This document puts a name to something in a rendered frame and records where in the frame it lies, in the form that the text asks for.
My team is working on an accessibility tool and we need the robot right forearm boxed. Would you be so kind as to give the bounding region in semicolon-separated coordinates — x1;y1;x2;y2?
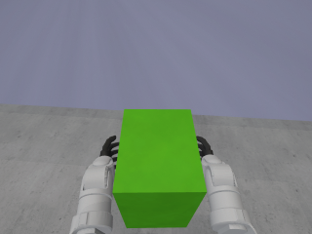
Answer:
201;154;257;234

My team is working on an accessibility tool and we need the left robot hand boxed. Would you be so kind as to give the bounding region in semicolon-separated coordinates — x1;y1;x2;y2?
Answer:
99;136;120;169

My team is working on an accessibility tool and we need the robot left forearm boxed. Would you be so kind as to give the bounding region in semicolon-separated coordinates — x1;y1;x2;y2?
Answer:
69;155;115;234

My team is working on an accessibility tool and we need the right robot hand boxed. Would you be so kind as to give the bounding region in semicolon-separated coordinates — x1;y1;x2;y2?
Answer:
196;136;214;161

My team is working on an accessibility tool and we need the carton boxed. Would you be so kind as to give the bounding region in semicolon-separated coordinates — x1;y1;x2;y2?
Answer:
112;109;207;228

